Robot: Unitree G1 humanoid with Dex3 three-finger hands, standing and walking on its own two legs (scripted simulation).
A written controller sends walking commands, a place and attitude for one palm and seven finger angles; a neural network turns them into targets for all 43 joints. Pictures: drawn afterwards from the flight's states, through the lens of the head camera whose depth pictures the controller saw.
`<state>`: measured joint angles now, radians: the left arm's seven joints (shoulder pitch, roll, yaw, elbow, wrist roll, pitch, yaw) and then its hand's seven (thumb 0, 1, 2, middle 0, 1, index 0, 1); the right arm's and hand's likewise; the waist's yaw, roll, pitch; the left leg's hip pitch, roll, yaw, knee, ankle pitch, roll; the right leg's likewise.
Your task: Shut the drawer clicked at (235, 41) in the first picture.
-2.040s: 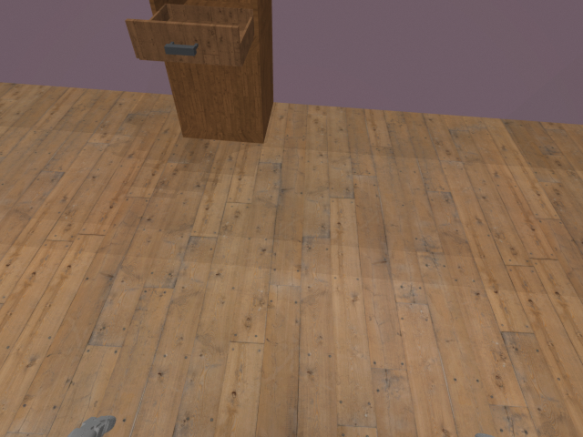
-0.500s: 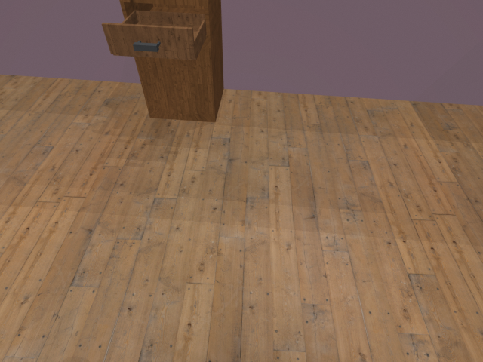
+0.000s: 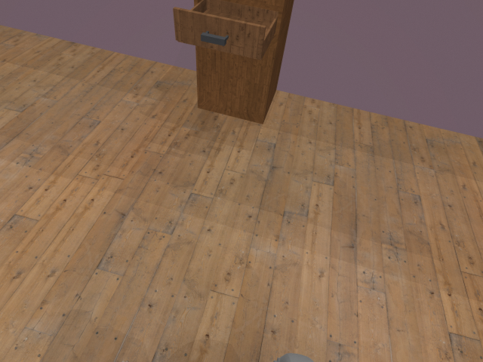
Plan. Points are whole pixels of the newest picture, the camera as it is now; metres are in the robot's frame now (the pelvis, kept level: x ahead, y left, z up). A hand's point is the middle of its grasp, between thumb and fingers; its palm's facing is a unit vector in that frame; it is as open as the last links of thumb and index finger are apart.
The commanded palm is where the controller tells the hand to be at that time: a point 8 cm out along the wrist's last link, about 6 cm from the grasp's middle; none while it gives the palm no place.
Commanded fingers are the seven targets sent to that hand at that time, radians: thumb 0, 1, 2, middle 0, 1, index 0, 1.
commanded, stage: walk to a spot facing it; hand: left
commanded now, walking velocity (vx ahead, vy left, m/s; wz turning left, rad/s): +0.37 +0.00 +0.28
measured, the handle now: (215, 37) +1.39 +0.15 -0.11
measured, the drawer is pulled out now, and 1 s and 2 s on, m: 0.30 0.30 0.30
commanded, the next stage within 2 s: turn to face it in 1.56 s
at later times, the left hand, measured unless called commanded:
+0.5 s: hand (171, 293) +0.28 +0.15 -0.17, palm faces +0.17 -0.97 -0.20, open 7.3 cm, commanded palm none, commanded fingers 0.00 0.90 0.90 -0.20 -0.30 -0.20 -0.30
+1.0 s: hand (142, 274) +0.32 +0.22 -0.18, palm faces +0.32 -0.94 -0.14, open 7.3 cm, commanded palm none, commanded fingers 0.00 0.90 0.90 -0.20 -0.30 -0.20 -0.30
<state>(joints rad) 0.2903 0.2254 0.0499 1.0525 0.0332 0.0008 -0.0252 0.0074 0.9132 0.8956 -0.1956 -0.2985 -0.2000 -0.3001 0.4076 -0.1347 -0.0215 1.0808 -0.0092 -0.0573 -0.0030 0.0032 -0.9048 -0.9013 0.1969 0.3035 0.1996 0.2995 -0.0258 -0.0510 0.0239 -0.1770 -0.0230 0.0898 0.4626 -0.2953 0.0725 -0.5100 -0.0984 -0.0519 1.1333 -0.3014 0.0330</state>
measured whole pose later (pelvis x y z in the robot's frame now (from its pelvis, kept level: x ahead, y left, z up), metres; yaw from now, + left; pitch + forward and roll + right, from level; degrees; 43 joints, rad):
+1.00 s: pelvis +0.41 +0.07 +0.00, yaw +14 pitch -2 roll -1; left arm 0.36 0.17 0.05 1.12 0.03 -0.03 -0.01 0.01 0.91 0.90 -0.19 -0.30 -0.20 -0.30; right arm 0.17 -0.15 -0.06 1.00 0.00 -0.09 -0.02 -0.03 -0.95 -0.90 0.20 0.30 0.20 0.30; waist 0.04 -0.04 0.06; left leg -0.23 0.00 0.17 0.47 -0.22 0.08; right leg -0.48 -0.12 -0.07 1.17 -0.30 0.02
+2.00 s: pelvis +0.75 +0.12 -0.01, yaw +11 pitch -2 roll +0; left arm 0.36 0.15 0.05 1.11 0.02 0.03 0.00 0.00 0.92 0.90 -0.20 -0.30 -0.20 -0.30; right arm 0.06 -0.13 -0.01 0.97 -0.02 -0.03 -0.02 0.00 -0.91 -0.90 0.19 0.30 0.20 0.30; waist 0.07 -0.02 0.08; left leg -0.31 0.12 0.22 0.56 -0.20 0.03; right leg -0.38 -0.06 -0.09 1.08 -0.53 0.02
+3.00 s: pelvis +0.74 +0.09 +0.00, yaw -14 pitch +1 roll +0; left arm 0.21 0.22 0.08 0.99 0.02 0.06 -0.01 0.00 0.91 0.90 -0.20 -0.30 -0.20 -0.30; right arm 0.24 -0.17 -0.02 0.97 -0.02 0.02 -0.04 0.00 -0.90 -0.90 0.20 0.30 0.20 0.30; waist 0.00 -0.02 0.02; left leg -0.19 0.01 0.03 0.44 -0.27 0.01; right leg -0.44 0.11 0.06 0.75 -0.35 -0.01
